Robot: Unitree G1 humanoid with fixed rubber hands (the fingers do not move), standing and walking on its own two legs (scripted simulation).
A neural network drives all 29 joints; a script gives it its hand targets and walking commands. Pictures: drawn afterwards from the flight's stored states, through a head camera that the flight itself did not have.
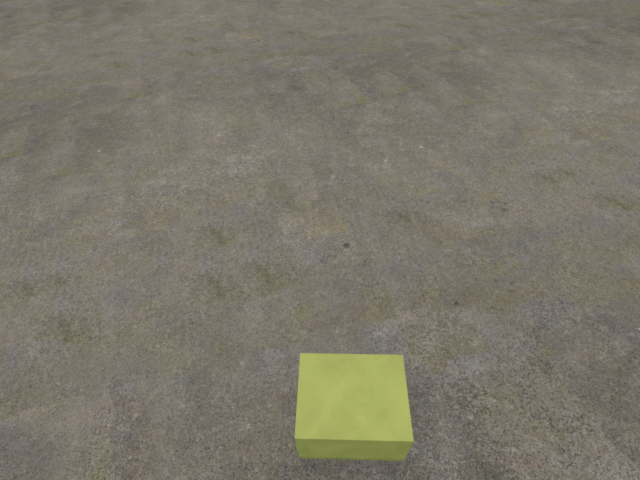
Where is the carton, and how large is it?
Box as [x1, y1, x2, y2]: [294, 353, 413, 460]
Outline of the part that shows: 300,353 294,437 299,457 403,460 413,439 402,355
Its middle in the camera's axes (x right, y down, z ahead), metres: +0.10 +0.48 +1.13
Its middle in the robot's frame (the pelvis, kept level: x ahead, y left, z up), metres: +0.48 -0.03 -0.68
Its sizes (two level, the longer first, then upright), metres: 0.300 0.233 0.186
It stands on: the floor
